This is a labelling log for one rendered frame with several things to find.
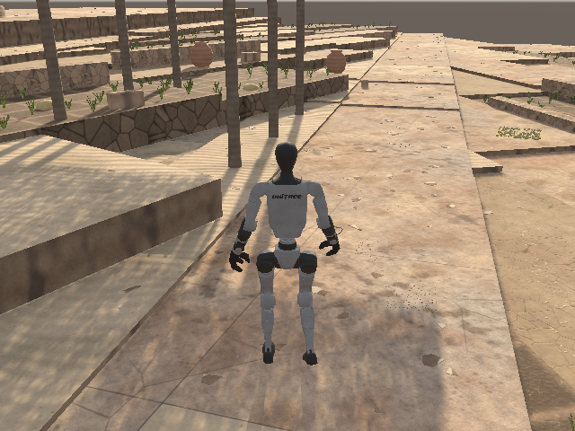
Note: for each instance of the left robot upper arm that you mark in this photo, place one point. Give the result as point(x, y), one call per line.
point(253, 206)

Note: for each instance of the humanoid robot head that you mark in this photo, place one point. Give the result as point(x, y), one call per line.
point(286, 154)

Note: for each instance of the robot right hand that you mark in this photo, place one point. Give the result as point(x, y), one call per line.
point(335, 247)

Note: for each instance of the robot right forearm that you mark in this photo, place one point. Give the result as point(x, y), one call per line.
point(330, 233)

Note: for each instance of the right robot upper arm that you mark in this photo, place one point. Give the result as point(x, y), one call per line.
point(315, 189)

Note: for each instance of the robot left hand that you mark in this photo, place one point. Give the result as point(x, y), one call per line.
point(235, 258)

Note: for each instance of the robot left shin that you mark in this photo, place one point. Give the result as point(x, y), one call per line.
point(267, 322)

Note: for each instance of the robot left forearm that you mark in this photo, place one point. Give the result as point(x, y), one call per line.
point(241, 240)

